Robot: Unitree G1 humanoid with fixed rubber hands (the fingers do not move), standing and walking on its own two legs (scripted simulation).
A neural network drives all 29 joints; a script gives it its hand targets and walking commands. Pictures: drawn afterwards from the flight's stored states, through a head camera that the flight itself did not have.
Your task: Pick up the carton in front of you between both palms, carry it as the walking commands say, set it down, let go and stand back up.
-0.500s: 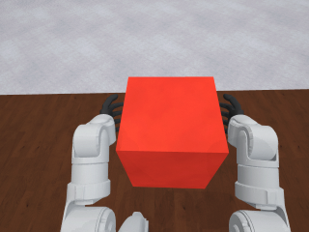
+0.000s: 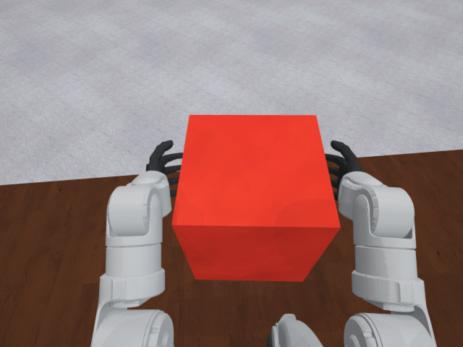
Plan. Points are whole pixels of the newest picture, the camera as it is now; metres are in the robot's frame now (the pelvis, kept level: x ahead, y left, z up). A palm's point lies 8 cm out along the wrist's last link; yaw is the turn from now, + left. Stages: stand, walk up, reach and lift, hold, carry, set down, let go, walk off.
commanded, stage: carry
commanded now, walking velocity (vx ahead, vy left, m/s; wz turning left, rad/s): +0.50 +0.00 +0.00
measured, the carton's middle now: (250, 204) +0.36 -0.02 +0.02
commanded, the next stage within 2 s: none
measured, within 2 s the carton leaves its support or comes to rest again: neither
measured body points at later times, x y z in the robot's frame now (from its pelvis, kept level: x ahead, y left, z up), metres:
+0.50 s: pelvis +0.29 -0.03 -0.02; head +0.34 -0.04 +0.43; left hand +0.65 +0.14 +0.08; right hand +0.67 -0.16 +0.07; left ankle +0.40 +0.12 -0.70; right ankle +0.23 -0.09 -0.75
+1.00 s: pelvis +0.57 +0.02 -0.04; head +0.62 +0.03 +0.41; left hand +0.95 +0.15 +0.05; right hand +0.93 -0.15 +0.05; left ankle +0.52 +0.07 -0.77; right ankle +0.68 -0.13 -0.71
